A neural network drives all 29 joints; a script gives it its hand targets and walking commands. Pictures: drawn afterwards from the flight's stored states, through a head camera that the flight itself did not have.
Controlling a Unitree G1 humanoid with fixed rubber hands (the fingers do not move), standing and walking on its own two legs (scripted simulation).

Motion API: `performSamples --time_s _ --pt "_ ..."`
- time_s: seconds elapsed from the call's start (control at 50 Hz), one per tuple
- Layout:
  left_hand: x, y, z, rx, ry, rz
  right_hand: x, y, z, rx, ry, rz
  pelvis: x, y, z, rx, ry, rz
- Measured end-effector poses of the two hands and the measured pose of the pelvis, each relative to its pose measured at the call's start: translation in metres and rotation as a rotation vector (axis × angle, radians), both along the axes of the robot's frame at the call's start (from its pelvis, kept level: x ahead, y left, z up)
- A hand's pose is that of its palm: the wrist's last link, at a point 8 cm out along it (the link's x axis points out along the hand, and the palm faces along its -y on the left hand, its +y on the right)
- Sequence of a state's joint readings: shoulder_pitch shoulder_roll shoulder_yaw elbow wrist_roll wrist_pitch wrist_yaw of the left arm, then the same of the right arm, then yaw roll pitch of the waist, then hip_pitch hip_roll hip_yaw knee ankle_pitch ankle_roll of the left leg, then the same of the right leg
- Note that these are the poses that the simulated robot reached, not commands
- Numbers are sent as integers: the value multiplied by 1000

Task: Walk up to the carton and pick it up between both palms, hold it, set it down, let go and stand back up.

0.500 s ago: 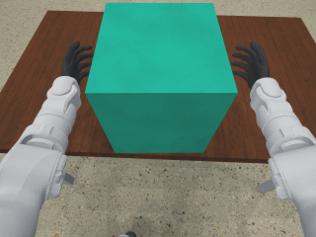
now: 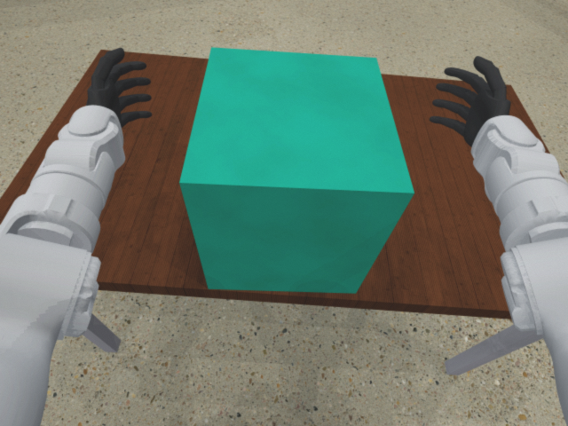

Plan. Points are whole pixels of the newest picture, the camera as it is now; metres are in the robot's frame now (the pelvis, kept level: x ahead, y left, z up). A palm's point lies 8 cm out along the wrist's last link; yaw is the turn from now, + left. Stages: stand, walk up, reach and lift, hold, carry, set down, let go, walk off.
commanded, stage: set down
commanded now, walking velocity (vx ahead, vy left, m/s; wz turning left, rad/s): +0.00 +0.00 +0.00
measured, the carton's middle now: (288, 178) +0.52 +0.04 +0.02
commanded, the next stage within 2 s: none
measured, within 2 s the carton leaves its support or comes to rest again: neither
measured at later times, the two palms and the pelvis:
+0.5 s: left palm (111, 161) +0.42 +0.26 +0.13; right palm (473, 176) +0.46 -0.21 +0.13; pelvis +0.00 +0.00 +0.01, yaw +0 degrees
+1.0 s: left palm (108, 213) +0.37 +0.26 +0.09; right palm (477, 233) +0.40 -0.22 +0.09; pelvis +0.01 +0.00 +0.02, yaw +0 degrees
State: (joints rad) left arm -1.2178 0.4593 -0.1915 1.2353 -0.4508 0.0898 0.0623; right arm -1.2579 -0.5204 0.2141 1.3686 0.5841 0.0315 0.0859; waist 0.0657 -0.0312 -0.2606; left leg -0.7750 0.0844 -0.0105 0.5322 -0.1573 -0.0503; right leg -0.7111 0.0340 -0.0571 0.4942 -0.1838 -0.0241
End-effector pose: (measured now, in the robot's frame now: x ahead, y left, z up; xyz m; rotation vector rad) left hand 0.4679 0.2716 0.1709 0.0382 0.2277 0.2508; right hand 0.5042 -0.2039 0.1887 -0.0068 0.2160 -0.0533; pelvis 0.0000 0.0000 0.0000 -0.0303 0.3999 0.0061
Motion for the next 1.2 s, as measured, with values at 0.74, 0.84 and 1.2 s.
performSamples --time_s 0.74,0.84,1.2 --pt "-61 -12 -45 -31 46 -62 -66 -9 -68 0 39 13 4 1 17 14 -212 -1" --pt "-73 -11 -55 -32 52 -59 -80 -15 -75 -8 43 9 8 1 19 17 -254 -3" --pt "-120 -15 -101 -26 67 -64 -133 -17 -122 4 52 17 18 7 20 19 -312 -7"
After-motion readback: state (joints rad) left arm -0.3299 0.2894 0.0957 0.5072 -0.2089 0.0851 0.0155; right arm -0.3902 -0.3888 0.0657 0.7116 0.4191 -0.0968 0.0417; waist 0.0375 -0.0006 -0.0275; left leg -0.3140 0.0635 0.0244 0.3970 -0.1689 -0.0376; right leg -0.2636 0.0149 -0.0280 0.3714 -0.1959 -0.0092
